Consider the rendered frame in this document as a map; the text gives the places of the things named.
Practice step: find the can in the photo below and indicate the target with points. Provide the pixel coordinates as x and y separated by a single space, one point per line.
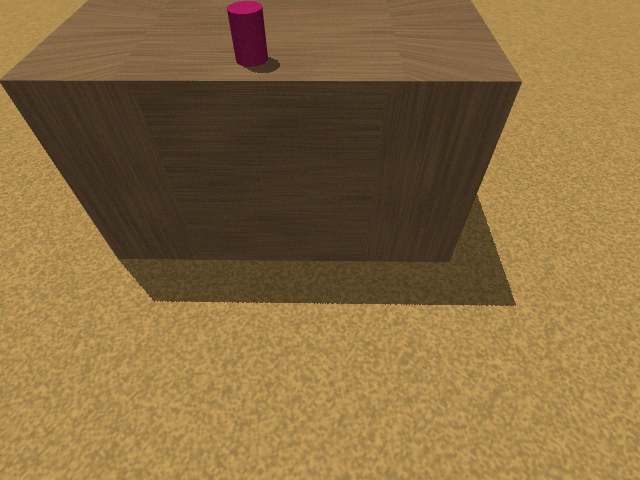
248 33

